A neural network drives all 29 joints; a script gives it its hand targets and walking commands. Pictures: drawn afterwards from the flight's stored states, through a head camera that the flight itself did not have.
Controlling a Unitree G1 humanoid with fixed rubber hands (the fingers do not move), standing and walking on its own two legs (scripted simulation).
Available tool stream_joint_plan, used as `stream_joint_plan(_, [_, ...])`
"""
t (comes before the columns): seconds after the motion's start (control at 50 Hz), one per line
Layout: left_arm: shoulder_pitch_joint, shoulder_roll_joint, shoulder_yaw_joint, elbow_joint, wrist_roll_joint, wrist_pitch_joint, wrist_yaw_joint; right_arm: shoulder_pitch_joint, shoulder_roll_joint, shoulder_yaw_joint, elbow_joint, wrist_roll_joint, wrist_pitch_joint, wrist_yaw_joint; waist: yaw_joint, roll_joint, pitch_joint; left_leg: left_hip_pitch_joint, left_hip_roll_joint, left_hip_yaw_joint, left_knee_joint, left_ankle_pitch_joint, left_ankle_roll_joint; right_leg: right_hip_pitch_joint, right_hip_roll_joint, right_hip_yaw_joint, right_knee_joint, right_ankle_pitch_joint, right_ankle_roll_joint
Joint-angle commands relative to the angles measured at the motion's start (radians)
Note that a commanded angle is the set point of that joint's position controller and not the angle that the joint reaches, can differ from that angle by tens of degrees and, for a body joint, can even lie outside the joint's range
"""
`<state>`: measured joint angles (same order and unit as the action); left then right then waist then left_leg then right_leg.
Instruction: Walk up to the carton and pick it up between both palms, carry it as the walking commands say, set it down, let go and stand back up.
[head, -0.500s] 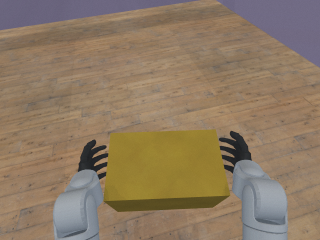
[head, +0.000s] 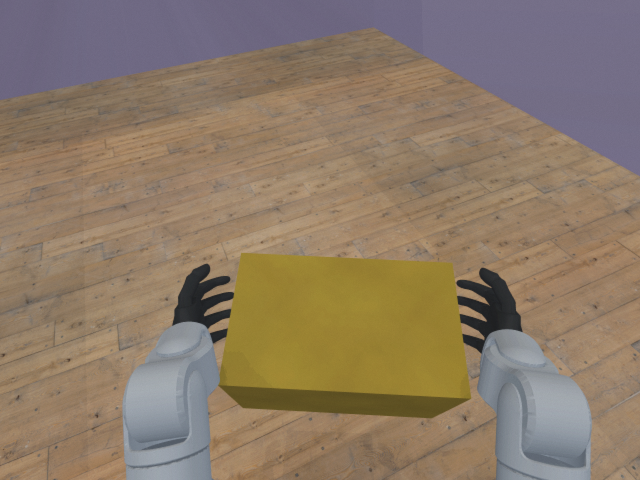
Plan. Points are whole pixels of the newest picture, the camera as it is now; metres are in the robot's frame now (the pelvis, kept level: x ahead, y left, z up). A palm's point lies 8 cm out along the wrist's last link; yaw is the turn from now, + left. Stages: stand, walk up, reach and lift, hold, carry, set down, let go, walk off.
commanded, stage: carry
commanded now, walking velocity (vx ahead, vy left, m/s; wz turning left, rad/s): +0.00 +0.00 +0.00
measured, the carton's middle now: (341, 339) +0.29 -0.02 +0.04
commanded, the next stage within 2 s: none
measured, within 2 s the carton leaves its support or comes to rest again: neither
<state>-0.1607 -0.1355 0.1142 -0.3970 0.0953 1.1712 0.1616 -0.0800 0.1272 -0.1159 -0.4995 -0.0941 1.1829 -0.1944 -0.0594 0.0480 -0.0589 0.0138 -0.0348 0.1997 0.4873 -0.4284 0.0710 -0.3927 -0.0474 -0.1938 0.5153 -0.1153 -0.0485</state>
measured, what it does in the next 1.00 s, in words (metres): walks ahead: left foot, then right foot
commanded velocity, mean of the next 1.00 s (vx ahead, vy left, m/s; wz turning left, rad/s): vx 0.00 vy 0.00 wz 0.00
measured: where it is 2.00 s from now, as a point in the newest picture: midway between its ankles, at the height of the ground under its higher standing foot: (273, 450)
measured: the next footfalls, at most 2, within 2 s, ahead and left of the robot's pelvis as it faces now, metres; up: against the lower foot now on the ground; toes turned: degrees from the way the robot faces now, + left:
left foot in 0.24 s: +0.35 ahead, +0.23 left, +0.00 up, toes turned +8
right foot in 0.62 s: +0.48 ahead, +0.07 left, +0.00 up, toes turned +7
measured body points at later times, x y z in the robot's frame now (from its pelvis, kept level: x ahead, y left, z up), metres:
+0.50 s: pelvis +0.31 +0.15 +0.03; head +0.40 +0.17 +0.47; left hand +0.61 +0.31 +0.08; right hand +0.59 -0.03 +0.09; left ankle +0.31 +0.23 -0.72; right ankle +0.32 +0.05 -0.68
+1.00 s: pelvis +0.46 +0.19 +0.00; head +0.47 +0.20 +0.45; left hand +0.74 +0.36 +0.08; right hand +0.73 +0.03 +0.08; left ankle +0.39 +0.26 -0.72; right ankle +0.45 +0.07 -0.72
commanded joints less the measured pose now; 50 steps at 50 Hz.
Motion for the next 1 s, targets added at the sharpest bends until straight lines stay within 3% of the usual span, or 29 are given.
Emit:
stream_joint_plan(0.0, [-0.282, -0.937, -0.627, -0.074, -0.308, 0.024, -0.197, -0.513, 0.858, 0.735, -0.088, 0.406, 0.051, 0.274, 0.118, -0.375, -0.285, -0.776, -0.011, -0.253, 0.975, -0.008, -0.138, 0.758, -0.440, 0.874, -0.246, 0.174, -0.309])
stream_joint_plan(0.02, [-0.258, -0.912, -0.613, -0.038, -0.282, 0.040, -0.184, -0.515, 0.851, 0.709, -0.058, 0.408, 0.060, 0.267, 0.115, -0.250, -0.252, -0.852, 0.094, -0.399, 1.079, -0.074, -0.155, 0.698, -0.492, 0.846, -0.228, 0.306, -0.309])
stream_joint_plan(0.04, [-0.379, -0.945, -0.652, -0.110, -0.327, 0.034, -0.197, -0.513, 0.918, 0.703, -0.018, 0.399, 0.060, 0.266, 0.099, -0.080, -0.234, -0.866, 0.131, -0.380, 0.967, -0.043, -0.153, 0.691, -0.432, 0.689, -0.200, 0.416, -0.227])
stream_joint_plan(0.1, [-0.551, -1.037, -0.730, -0.202, -0.435, 0.023, -0.227, -0.535, 1.013, 0.678, -0.035, 0.385, 0.024, 0.258, 0.074, -0.076, -0.120, -0.703, 0.192, -0.316, 0.391, -0.038, -0.130, 0.489, -0.303, 0.364, -0.216, 0.421, -0.056])
stream_joint_plan(0.12, [-0.587, -1.002, -0.734, -0.221, -0.447, 0.028, -0.230, -0.454, 1.001, 0.641, 0.014, 0.352, 0.024, 0.248, 0.052, -0.105, -0.086, -0.510, 0.163, -0.198, 0.188, 0.057, -0.105, 0.336, -0.238, 0.201, -0.258, 0.389, -0.010])
stream_joint_plan(0.16, [-0.535, -1.004, -0.751, -0.218, -0.471, 0.022, -0.238, -0.400, 0.966, 0.604, 0.006, 0.321, 0.009, 0.235, 0.062, -0.146, -0.112, -0.294, 0.070, -0.030, -0.041, 0.326, -0.118, 0.272, -0.168, 0.088, -0.254, 0.346, 0.023])
stream_joint_plan(0.18, [-0.507, -1.006, -0.745, -0.187, -0.473, 0.023, -0.241, -0.425, 0.973, 0.632, -0.031, 0.324, 0.004, 0.226, 0.059, -0.244, -0.157, -0.224, 0.036, 0.004, -0.141, 0.479, -0.118, 0.317, -0.122, 0.048, -0.181, 0.421, 0.039])
stream_joint_plan(0.22, [-0.457, -1.004, -0.762, -0.230, -0.475, 0.012, -0.239, -0.409, 0.942, 0.654, -0.110, 0.334, -0.010, 0.226, 0.028, -0.152, -0.328, 0.094, 0.039, 0.070, -0.112, 0.711, -0.084, 0.247, -0.046, -0.023, 0.050, 0.359, 0.084])
stream_joint_plan(0.24, [-0.469, -0.989, -0.751, -0.237, -0.476, 0.010, -0.242, -0.424, 0.948, 0.668, -0.113, 0.349, -0.006, 0.225, 0.022, -0.095, -0.405, 0.281, 0.167, -0.053, -0.061, 1.030, -0.025, 0.095, -0.009, -0.026, 0.206, 0.147, 0.112])
stream_joint_plan(0.26, [-0.466, -0.985, -0.759, -0.285, -0.493, 0.006, -0.248, -0.448, 0.920, 0.667, -0.185, 0.358, -0.024, 0.226, 0.006, 0.191, -0.466, 0.478, 0.391, -0.369, -0.066, 1.472, 0.098, -0.108, 0.082, -0.042, 0.479, -0.318, 0.156])
stream_joint_plan(0.28, [-0.444, -0.987, -0.763, -0.247, -0.492, 0.020, -0.252, -0.377, 0.949, 0.659, -0.107, 0.363, -0.018, 0.230, 0.022, 0.228, -0.507, 0.501, 0.447, -0.429, -0.011, 1.689, 0.148, -0.162, 0.086, 0.070, 0.582, -0.568, 0.139])
stream_joint_plan(0.3, [-0.378, -0.992, -0.736, -0.170, -0.462, 0.025, -0.250, -0.369, 0.921, 0.652, -0.123, 0.354, -0.014, 0.233, 0.021, 0.151, -0.543, 0.538, 0.464, -0.404, -0.007, 1.686, 0.143, -0.238, 0.047, 0.125, 0.582, -0.551, 0.123])
stream_joint_plan(0.38, [-0.428, -1.038, -0.788, -0.306, -0.480, -0.036, -0.249, -0.431, 0.987, 0.674, -0.222, 0.419, -0.075, 0.262, 0.026, 0.157, -0.544, 0.509, 0.416, -0.317, -0.071, 1.459, 0.102, -0.240, 0.009, 0.181, 0.271, -0.394, 0.087])
stream_joint_plan(0.44, [-0.375, -1.003, -0.765, -0.297, -0.429, -0.062, -0.228, -0.369, 0.972, 0.684, -0.172, 0.405, -0.087, 0.276, 0.037, 0.188, -0.504, 0.341, 0.357, -0.181, -0.106, 1.300, 0.072, -0.075, 0.053, 0.111, 0.087, -0.191, 0.068])
stream_joint_plan(0.48, [-0.382, -1.002, -0.766, -0.348, -0.424, -0.074, -0.222, -0.418, 0.979, 0.723, -0.236, 0.438, -0.092, 0.286, 0.030, 0.190, -0.514, 0.338, 0.359, -0.171, -0.077, 1.270, 0.067, -0.042, 0.059, 0.101, -0.010, -0.081, 0.046])
stream_joint_plan(0.54, [-0.303, -0.946, -0.725, -0.254, -0.376, -0.043, -0.212, -0.354, 0.911, 0.710, -0.152, 0.407, -0.057, 0.281, 0.048, 0.099, -0.454, 0.170, 0.312, -0.111, -0.018, 1.090, 0.023, 0.087, 0.055, 0.062, -0.111, 0.064, 0.021])
stream_joint_plan(0.58, [-0.290, -0.948, -0.710, -0.242, -0.369, -0.028, -0.216, -0.389, 0.906, 0.746, -0.154, 0.416, -0.038, 0.275, 0.061, 0.003, -0.406, -0.044, 0.243, -0.073, 0.054, 0.827, -0.068, 0.302, -0.023, 0.112, -0.174, 0.346, -0.004])
stream_joint_plan(0.6, [-0.284, -0.941, -0.710, -0.213, -0.370, -0.010, -0.216, -0.423, 0.894, 0.748, -0.172, 0.422, -0.024, 0.271, 0.059, -0.051, -0.412, -0.153, 0.202, -0.077, 0.122, 0.678, -0.099, 0.408, -0.096, 0.204, -0.104, 0.647, -0.042])
stream_joint_plan(0.62, [-0.339, -0.913, -0.712, -0.229, -0.377, -0.009, -0.223, -0.438, 0.870, 0.743, -0.163, 0.406, -0.018, 0.266, 0.069, -0.158, -0.426, -0.306, 0.143, -0.073, 0.241, 0.331, -0.106, 0.531, -0.191, 0.287, -0.034, 0.995, -0.086])
stream_joint_plan(0.64, [-0.287, -0.912, -0.691, -0.176, -0.356, -0.003, -0.222, -0.444, 0.873, 0.757, -0.150, 0.425, -0.006, 0.270, 0.082, -0.254, -0.419, -0.448, 0.085, -0.120, 0.359, -0.090, -0.121, 0.628, -0.316, 0.401, -0.003, 1.209, -0.186])
stream_joint_plan(0.66, [-0.298, -0.955, -0.678, -0.147, -0.367, 0.004, -0.221, -0.478, 0.893, 0.753, -0.144, 0.435, 0.003, 0.270, 0.082, -0.249, -0.406, -0.516, 0.102, -0.163, 0.400, -0.172, -0.131, 0.634, -0.333, 0.391, 0.009, 1.146, -0.218])
stream_joint_plan(0.68, [-0.298, -0.928, -0.670, -0.127, -0.359, 0.020, -0.223, -0.476, 0.864, 0.749, -0.132, 0.425, 0.015, 0.269, 0.068, -0.215, -0.328, -0.526, 0.120, -0.175, 0.300, -0.213, -0.134, 0.545, -0.308, 0.391, -0.036, 1.030, -0.196])
stream_joint_plan(0.74, [-0.383, -0.910, -0.674, -0.122, -0.376, 0.027, -0.222, -0.422, 0.875, 0.681, -0.035, 0.385, 0.023, 0.265, 0.037, -0.087, -0.321, -0.290, 0.145, -0.144, -0.098, 0.161, -0.111, 0.366, -0.189, 0.248, 0.026, 0.671, -0.078])
stream_joint_plan(0.76, [-0.389, -0.924, -0.688, -0.118, -0.395, 0.014, -0.224, -0.405, 0.870, 0.656, -0.049, 0.372, 0.001, 0.268, 0.043, -0.069, -0.356, -0.161, 0.202, -0.221, -0.057, 0.456, -0.095, 0.273, -0.121, 0.196, 0.056, 0.492, -0.026])
stream_joint_plan(0.78, [-0.389, -0.937, -0.695, -0.123, -0.394, 0.014, -0.233, -0.429, 0.877, 0.678, -0.068, 0.382, 0.000, 0.274, 0.059, -0.012, -0.334, -0.109, 0.285, -0.322, -0.068, 0.733, -0.053, 0.146, -0.038, 0.131, 0.073, 0.134, 0.020])
stream_joint_plan(0.8, [-0.415, -0.937, -0.677, -0.100, -0.393, 0.016, -0.235, -0.451, 0.891, 0.672, -0.053, 0.377, -0.011, 0.266, 0.067, 0.060, -0.320, -0.082, 0.319, -0.323, -0.015, 0.961, -0.011, 0.130, -0.012, 0.124, 0.061, -0.018, 0.031])
stream_joint_plan(0.86, [-0.502, -0.969, -0.707, -0.160, -0.417, -0.011, -0.232, -0.506, 0.912, 0.673, -0.093, 0.391, -0.031, 0.266, 0.065, 0.100, -0.312, -0.010, 0.311, -0.270, 0.043, 1.219, -0.041, 0.072, 0.009, 0.122, 0.091, -0.006, 0.037])
stream_joint_plan(0.94, [-0.492, -0.956, -0.731, -0.191, -0.441, -0.027, -0.227, -0.460, 0.898, 0.651, -0.089, 0.372, -0.047, 0.247, 0.058, 0.124, -0.369, -0.006, 0.249, -0.223, 0.074, 1.132, -0.068, 0.114, -0.010, 0.136, 0.105, 0.179, 0.027])
stream_joint_plan(0.98, [-0.448, -0.925, -0.733, -0.176, -0.433, -0.024, -0.226, -0.389, 0.879, 0.644, -0.056, 0.355, -0.040, 0.246, 0.051, 0.050, -0.382, -0.004, 0.241, -0.221, 0.100, 1.105, -0.066, 0.158, -0.010, 0.141, 0.082, 0.267, 0.028])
